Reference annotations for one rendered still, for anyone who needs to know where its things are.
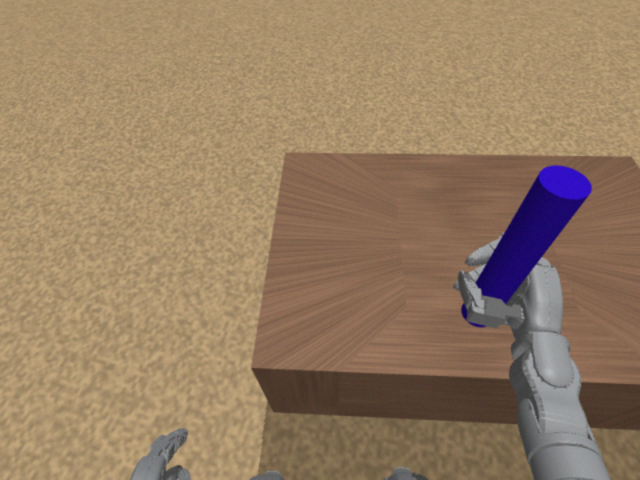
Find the right robot arm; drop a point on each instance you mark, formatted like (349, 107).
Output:
(556, 436)

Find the right robot hand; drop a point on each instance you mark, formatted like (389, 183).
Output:
(537, 304)

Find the left robot hand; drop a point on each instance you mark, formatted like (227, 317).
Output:
(153, 466)

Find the can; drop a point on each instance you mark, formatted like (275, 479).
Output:
(555, 196)

